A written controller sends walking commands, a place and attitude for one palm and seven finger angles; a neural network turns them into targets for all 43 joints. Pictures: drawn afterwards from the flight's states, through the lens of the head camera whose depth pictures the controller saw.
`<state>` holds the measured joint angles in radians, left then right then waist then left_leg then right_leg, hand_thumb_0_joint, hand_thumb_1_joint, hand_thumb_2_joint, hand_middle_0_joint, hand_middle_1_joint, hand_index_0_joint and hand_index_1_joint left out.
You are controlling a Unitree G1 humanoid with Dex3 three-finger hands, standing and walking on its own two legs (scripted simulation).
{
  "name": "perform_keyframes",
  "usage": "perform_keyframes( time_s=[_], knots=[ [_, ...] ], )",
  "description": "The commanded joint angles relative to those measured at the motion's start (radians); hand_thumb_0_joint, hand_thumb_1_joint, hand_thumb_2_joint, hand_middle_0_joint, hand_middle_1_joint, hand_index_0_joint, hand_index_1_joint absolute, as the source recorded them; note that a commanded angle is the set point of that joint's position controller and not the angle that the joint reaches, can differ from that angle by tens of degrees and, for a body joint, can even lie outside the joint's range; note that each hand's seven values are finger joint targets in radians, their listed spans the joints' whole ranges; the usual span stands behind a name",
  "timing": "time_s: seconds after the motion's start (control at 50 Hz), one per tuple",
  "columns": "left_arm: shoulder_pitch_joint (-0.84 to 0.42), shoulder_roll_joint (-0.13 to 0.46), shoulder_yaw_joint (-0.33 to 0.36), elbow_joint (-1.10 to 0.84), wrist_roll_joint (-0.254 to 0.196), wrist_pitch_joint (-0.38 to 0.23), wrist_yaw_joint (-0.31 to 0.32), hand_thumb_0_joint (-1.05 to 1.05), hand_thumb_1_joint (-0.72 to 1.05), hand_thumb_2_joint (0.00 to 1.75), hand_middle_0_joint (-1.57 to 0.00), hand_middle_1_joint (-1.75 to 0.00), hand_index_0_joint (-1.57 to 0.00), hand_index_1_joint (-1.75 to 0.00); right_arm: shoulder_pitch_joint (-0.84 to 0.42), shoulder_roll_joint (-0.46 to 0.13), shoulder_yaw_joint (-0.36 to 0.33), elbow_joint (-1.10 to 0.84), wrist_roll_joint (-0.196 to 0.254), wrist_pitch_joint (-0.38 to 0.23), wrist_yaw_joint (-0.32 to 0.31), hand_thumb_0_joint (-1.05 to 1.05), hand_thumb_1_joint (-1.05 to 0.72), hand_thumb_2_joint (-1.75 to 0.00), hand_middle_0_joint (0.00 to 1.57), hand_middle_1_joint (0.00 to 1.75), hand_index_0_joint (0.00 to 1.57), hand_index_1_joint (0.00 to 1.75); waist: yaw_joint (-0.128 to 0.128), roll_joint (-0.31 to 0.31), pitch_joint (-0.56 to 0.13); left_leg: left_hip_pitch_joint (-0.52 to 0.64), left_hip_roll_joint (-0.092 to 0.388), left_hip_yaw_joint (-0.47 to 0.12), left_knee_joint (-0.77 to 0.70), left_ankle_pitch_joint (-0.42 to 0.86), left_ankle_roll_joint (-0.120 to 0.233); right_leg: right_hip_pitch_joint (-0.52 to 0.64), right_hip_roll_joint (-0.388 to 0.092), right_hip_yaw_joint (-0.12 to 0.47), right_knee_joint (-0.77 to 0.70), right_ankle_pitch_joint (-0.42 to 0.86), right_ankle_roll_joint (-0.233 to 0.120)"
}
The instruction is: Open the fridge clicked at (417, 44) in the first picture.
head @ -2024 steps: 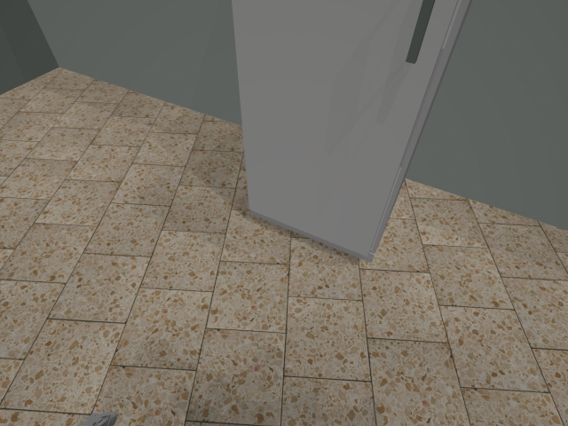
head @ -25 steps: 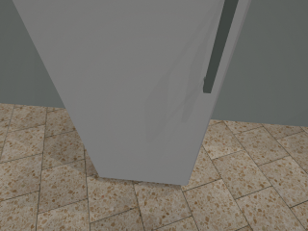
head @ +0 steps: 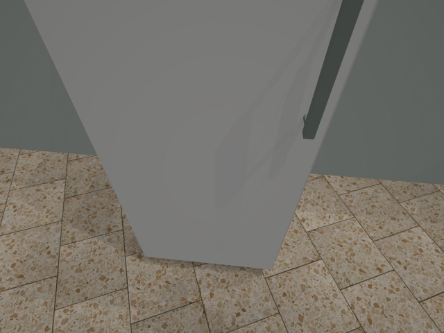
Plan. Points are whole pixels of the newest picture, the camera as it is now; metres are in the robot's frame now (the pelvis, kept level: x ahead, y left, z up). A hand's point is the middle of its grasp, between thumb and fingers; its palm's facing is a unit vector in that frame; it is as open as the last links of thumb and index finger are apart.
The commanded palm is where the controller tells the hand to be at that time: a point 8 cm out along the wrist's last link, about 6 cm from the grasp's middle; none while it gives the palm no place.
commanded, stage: look again from close up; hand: right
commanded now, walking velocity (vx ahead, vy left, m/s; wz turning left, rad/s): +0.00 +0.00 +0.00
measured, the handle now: (325, 70) +0.48 -0.14 +0.25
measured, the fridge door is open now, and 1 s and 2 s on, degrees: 0 0 0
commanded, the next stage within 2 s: raise the hand to about handle height in 0.98 s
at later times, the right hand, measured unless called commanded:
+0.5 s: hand out of the picture +0.02 -0.18 -0.17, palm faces +0.00 +0.98 -0.21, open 7.4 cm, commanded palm none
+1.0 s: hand out of the picture +0.02 -0.19 -0.17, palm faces +0.00 +0.98 -0.22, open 7.4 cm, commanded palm none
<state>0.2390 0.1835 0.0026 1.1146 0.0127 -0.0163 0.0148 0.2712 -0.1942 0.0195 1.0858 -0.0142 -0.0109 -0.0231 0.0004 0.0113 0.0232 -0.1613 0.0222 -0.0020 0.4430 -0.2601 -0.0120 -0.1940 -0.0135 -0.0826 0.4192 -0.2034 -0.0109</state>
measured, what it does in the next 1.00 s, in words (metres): stands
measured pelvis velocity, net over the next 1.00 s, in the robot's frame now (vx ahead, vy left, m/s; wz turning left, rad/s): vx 0.00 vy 0.01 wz -0.01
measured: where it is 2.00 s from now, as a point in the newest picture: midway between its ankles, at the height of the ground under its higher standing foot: outside the picture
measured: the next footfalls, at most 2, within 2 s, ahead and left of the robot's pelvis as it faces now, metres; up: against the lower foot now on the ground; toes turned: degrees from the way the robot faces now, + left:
none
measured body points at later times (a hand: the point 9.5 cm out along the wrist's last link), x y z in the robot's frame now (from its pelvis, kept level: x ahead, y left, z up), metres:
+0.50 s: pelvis +0.00 +0.01 +0.00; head +0.01 +0.01 +0.45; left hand +0.03 +0.25 -0.15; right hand +0.02 -0.23 -0.15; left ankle -0.01 +0.13 -0.74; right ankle +0.02 -0.11 -0.74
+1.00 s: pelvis +0.00 +0.01 +0.00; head +0.01 +0.00 +0.45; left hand +0.03 +0.25 -0.15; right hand +0.02 -0.24 -0.15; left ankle -0.01 +0.13 -0.74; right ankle +0.02 -0.11 -0.74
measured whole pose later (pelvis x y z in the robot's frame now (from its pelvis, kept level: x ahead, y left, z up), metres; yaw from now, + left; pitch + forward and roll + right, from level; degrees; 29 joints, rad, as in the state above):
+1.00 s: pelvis +0.00 +0.01 +0.00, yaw +0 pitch -1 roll +0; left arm 0.22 0.20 0.00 1.13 0.02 -0.02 0.02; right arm 0.25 -0.22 0.01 1.10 -0.01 -0.02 -0.01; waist 0.00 0.02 0.03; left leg -0.14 0.01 0.01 0.40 -0.25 0.00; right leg -0.18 -0.02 -0.07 0.39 -0.19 0.00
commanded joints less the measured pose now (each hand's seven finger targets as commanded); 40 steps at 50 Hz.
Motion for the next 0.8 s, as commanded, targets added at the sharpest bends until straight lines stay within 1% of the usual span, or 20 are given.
perform_keyframes(
  time_s=[0.0,0.04,0.08,0.12,0.16,0.2,0.28,0.32,0.38,0.4,0.42,0.46,0.48,0.54,0.6,0.64,0.68,0.7,0.74,0.78],
  knots=[
    [0.022,0.121,0.017,-0.039,-0.004,-0.018,0.007,0.0,0.9,0.9,-0.2,-0.3,-0.2,-0.3,0.043,-0.122,-0.025,-0.04,0.0,-0.02,-0.011,0.0,-0.9,-0.9,0.2,0.3,0.2,0.3,-0.005,0.003,0.021,-0.057,0.082,-0.083,-0.099,0.126,0.039,0.024,-0.099,0.104,-0.073,0.097,-0.012],
    [0.019,0.126,0.018,-0.037,-0.003,-0.018,0.007,0.0,0.9,0.9,-0.2,-0.3,-0.2,-0.3,0.039,-0.125,-0.026,-0.037,0.001,-0.021,-0.011,0.0,-0.9,-0.9,0.2,0.3,0.2,0.3,-0.004,0.0,0.009,-0.055,0.084,-0.085,-0.099,0.132,0.039,0.03,-0.098,0.101,-0.071,0.1,-0.009],
    [0.017,0.128,0.018,-0.036,-0.003,-0.018,0.007,0.0,0.9,0.9,-0.2,-0.3,-0.2,-0.3,0.038,-0.127,-0.026,-0.036,0.002,-0.021,-0.01,0.0,-0.9,-0.9,0.2,0.3,0.2,0.3,-0.004,-0.005,0.017,-0.059,0.084,-0.085,-0.103,0.121,0.039,0.029,-0.098,0.101,-0.076,0.093,-0.009],
    [0.014,0.13,0.018,-0.036,-0.003,-0.018,0.007,0.0,0.9,0.9,-0.2,-0.3,-0.2,-0.3,0.04,-0.13,-0.027,-0.037,0.001,-0.023,-0.01,0.0,-0.9,-0.9,0.2,0.3,0.2,0.3,-0.004,0.005,0.016,-0.053,0.085,-0.085,-0.103,0.148,0.04,0.033,-0.098,0.1,-0.069,0.108,-0.008],
    [0.015,0.13,0.018,-0.035,-0.003,-0.018,0.008,0.0,0.9,0.9,-0.2,-0.3,-0.2,-0.3,0.034,-0.131,-0.028,-0.036,0.001,-0.023,-0.01,0.0,-0.9,-0.9,0.2,0.3,0.2,0.3,-0.004,0.008,0.012,-0.05,0.084,-0.085,-0.106,0.139,0.041,0.03,-0.098,0.101,-0.073,0.103,-0.006],
    [0.01,0.126,0.018,-0.033,-0.003,-0.016,0.008,0.0,0.9,0.9,-0.2,-0.3,-0.2,-0.3,0.04,-0.127,-0.026,-0.035,0.0,-0.022,-0.01,0.0,-0.9,-0.9,0.2,0.3,0.2,0.3,-0.006,0.006,0.035,-0.062,0.084,-0.085,-0.115,0.125,0.041,0.028,-0.098,0.101,-0.075,0.093,-0.007],
    [0.008,0.134,0.018,-0.032,-0.002,-0.017,0.008,0.0,0.9,0.9,-0.2,-0.3,-0.2,-0.3,0.032,-0.135,-0.027,-0.034,0.002,-0.022,-0.008,0.0,-0.9,-0.9,0.2,0.3,0.2,0.3,-0.004,-0.017,0.018,-0.055,0.085,-0.085,-0.116,0.121,0.041,0.034,-0.099,0.101,-0.078,0.094,-0.004],
    [0.009,0.134,0.017,-0.032,-0.002,-0.016,0.008,0.0,0.9,0.9,-0.2,-0.3,-0.2,-0.3,0.03,-0.135,-0.028,-0.036,0.001,-0.022,-0.008,0.0,-0.9,-0.9,0.2,0.3,0.2,0.3,-0.004,-0.001,0.022,-0.051,0.083,-0.083,-0.116,0.125,0.041,0.029,-0.099,0.105,-0.078,0.098,-0.005],
    [0.006,0.138,0.018,-0.032,-0.001,-0.018,0.008,0.0,0.9,0.9,-0.2,-0.3,-0.2,-0.3,0.025,-0.135,-0.028,-0.034,0.002,-0.022,-0.007,0.0,-0.9,-0.9,0.2,0.3,0.2,0.3,-0.004,-0.009,0.02,-0.053,0.083,-0.083,-0.117,0.12,0.04,0.034,-0.101,0.106,-0.083,0.1,-0.005],
    [0.008,0.138,0.017,-0.033,-0.002,-0.018,0.008,0.0,0.9,0.9,-0.2,-0.3,-0.2,-0.3,0.028,-0.137,-0.028,-0.037,0.0,-0.023,-0.008,0.0,-0.9,-0.9,0.2,0.3,0.2,0.3,-0.006,0.002,0.018,-0.046,0.082,-0.082,-0.115,0.141,0.04,0.036,-0.102,0.107,-0.08,0.115,-0.006],
    [0.004,0.139,0.019,-0.032,-0.002,-0.019,0.009,0.0,0.9,0.9,-0.2,-0.3,-0.2,-0.3,0.029,-0.137,-0.029,-0.035,0.001,-0.024,-0.008,0.0,-0.9,-0.9,0.2,0.3,0.2,0.3,-0.006,-0.007,0.01,-0.044,0.085,-0.083,-0.116,0.149,0.041,0.043,-0.102,0.104,-0.077,0.119,-0.005],
    [0.003,0.142,0.018,-0.032,-0.001,-0.018,0.008,0.0,0.9,0.9,-0.2,-0.3,-0.2,-0.3,0.024,-0.141,-0.029,-0.034,0.002,-0.024,-0.007,0.0,-0.9,-0.9,0.2,0.3,0.2,0.3,-0.005,0.006,0.011,-0.045,0.085,-0.084,-0.118,0.138,0.04,0.039,-0.1,0.105,-0.08,0.107,-0.003],
    [0.001,0.145,0.018,-0.033,-0.001,-0.018,0.008,0.0,0.9,0.9,-0.2,-0.3,-0.2,-0.3,0.024,-0.139,-0.029,-0.034,0.002,-0.023,-0.006,0.0,-0.9,-0.9,0.2,0.3,0.2,0.3,-0.006,-0.006,0.012,-0.047,0.085,-0.083,-0.119,0.133,0.04,0.04,-0.101,0.105,-0.081,0.105,-0.003],
    [-0.001,0.143,0.018,-0.03,-0.001,-0.017,0.008,0.0,0.9,0.9,-0.2,-0.3,-0.2,-0.3,0.023,-0.142,-0.029,-0.036,0.002,-0.023,-0.007,0.0,-0.9,-0.9,0.2,0.3,0.2,0.3,-0.006,-0.009,0.017,-0.047,0.086,-0.084,-0.122,0.132,0.04,0.04,-0.102,0.104,-0.083,0.105,-0.003],
    [-0.003,0.142,0.018,-0.031,-0.002,-0.016,0.008,0.0,0.9,0.9,-0.2,-0.3,-0.2,-0.3,0.022,-0.145,-0.03,-0.036,0.0,-0.024,-0.006,0.0,-0.9,-0.9,0.2,0.3,0.2,0.3,-0.007,0.005,0.03,-0.05,0.083,-0.084,-0.127,0.127,0.04,0.034,-0.102,0.105,-0.084,0.1,-0.003],
    [-0.003,0.145,0.017,-0.031,-0.001,-0.016,0.007,0.0,0.9,0.9,-0.2,-0.3,-0.2,-0.3,0.021,-0.145,-0.029,-0.035,0.001,-0.023,-0.006,0.0,-0.9,-0.9,0.2,0.3,0.2,0.3,-0.007,-0.009,0.034,-0.055,0.085,-0.084,-0.13,0.114,0.039,0.032,-0.1,0.105,-0.087,0.093,-0.002],
    [-0.002,0.145,0.018,-0.03,0.0,-0.016,0.007,0.0,0.9,0.9,-0.2,-0.3,-0.2,-0.3,0.02,-0.144,-0.03,-0.034,0.002,-0.022,-0.005,0.0,-0.9,-0.9,0.2,0.3,0.2,0.3,-0.006,-0.01,0.03,-0.055,0.084,-0.086,-0.133,0.098,0.04,0.032,-0.102,0.106,-0.09,0.082,-0.003],
    [0.0,0.142,0.017,-0.028,-0.002,-0.015,0.007,0.0,0.9,0.9,-0.2,-0.3,-0.2,-0.3,0.021,-0.146,-0.029,-0.036,0.0,-0.023,-0.005,0.0,-0.9,-0.9,0.2,0.3,0.2,0.3,-0.006,0.003,0.028,-0.05,0.081,-0.086,-0.133,0.105,0.04,0.031,-0.101,0.107,-0.088,0.086,-0.002],
    [-0.004,0.149,0.017,-0.029,0.0,-0.017,0.008,0.0,0.9,0.9,-0.2,-0.3,-0.2,-0.3,0.021,-0.146,-0.03,-0.034,0.002,-0.023,-0.005,0.0,-0.9,-0.9,0.2,0.3,0.2,0.3,-0.007,-0.009,0.02,-0.049,0.084,-0.085,-0.13,0.113,0.04,0.038,-0.101,0.107,-0.086,0.097,-0.003],
    [-0.002,0.148,0.017,-0.027,0.0,-0.017,0.008,0.0,0.9,0.9,-0.2,-0.3,-0.2,-0.3,0.016,-0.146,-0.031,-0.034,0.002,-0.023,-0.004,0.0,-0.9,-0.9,0.2,0.3,0.2,0.3,-0.007,-0.005,0.021,-0.049,0.083,-0.084,-0.13,0.103,0.04,0.035,-0.102,0.108,-0.091,0.09,-0.002]
  ],
)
